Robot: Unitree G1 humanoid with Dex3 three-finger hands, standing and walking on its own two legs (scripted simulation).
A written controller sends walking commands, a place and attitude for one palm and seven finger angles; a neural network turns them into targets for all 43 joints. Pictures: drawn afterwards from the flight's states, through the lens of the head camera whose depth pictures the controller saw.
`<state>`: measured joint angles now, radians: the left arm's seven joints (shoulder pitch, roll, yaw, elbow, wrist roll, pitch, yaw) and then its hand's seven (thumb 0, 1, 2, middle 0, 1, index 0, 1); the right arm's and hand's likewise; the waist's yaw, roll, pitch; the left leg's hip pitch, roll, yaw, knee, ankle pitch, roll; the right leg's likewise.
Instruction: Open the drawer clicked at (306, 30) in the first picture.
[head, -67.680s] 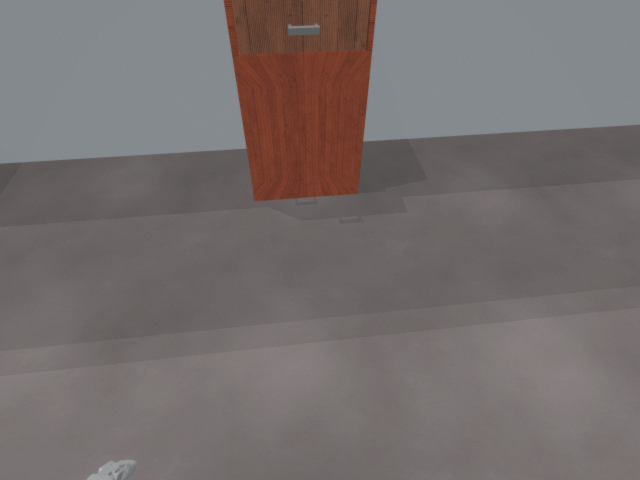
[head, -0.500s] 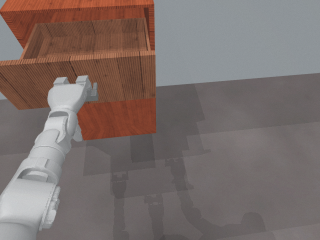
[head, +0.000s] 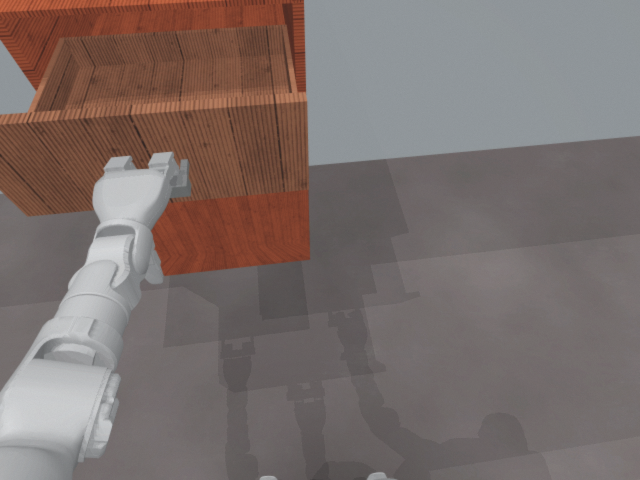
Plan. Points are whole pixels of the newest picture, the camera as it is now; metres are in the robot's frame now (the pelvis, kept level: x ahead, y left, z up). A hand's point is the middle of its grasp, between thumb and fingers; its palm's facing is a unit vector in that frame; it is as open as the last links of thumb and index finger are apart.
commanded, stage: close the thumb around the handle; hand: left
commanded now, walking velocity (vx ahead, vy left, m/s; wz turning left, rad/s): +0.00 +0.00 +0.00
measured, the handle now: (151, 178) +0.52 +0.24 +0.04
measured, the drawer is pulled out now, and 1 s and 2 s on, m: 0.26 0.27 0.30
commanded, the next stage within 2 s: pull the drawer open in 0.68 s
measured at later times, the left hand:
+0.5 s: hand (150, 219) +0.46 +0.23 +0.03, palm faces -0.02 -0.03 -1.00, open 7.4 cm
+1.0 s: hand (151, 224) +0.45 +0.23 +0.02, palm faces -0.03 -0.03 -1.00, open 6.2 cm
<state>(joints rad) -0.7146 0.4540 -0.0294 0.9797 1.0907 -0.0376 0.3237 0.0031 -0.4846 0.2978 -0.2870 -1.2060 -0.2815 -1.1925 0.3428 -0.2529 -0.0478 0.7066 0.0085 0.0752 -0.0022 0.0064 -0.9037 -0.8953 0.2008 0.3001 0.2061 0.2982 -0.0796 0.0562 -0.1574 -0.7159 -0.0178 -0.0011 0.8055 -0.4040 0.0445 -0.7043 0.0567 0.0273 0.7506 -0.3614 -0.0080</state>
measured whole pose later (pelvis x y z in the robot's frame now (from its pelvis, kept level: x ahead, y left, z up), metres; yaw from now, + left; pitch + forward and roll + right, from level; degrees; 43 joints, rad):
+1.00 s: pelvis +0.01 +0.00 +0.00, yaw -1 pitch +18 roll -2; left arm -0.61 0.44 -0.02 0.87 1.08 -0.01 0.32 0.01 0.71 0.81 -0.30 -1.31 -0.29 -1.30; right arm 0.33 -0.25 -0.06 0.69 0.01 0.09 0.01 0.01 -0.90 -0.90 0.20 0.30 0.21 0.30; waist -0.07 0.06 -0.17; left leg -0.68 -0.01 0.01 0.79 -0.41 0.05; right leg -0.68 0.06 0.04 0.73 -0.36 -0.01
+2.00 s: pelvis +0.00 -0.01 +0.00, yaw +1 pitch +16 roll -1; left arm -0.61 0.43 -0.05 0.87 1.08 -0.02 0.29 0.02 0.70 0.80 -0.34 -1.33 -0.35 -1.33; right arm 0.30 -0.25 -0.05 0.70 0.01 0.08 -0.02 0.01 -0.90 -0.90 0.20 0.30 0.21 0.30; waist -0.05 0.06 -0.14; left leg -0.66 -0.02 -0.02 0.78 -0.40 0.03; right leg -0.65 0.05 0.00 0.75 -0.37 -0.03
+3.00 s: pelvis +0.04 +0.01 +0.01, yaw +1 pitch +18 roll -1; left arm -0.60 0.38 -0.11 0.79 1.07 0.04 0.26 0.03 0.71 0.83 -0.36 -1.34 -0.40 -1.34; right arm 0.25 -0.24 -0.04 0.68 -0.01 0.08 0.00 0.01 -0.90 -0.90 0.20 0.30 0.21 0.30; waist -0.02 0.06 -0.17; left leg -0.64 -0.04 -0.01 0.78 -0.41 0.05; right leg -0.62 0.02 0.01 0.71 -0.40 0.00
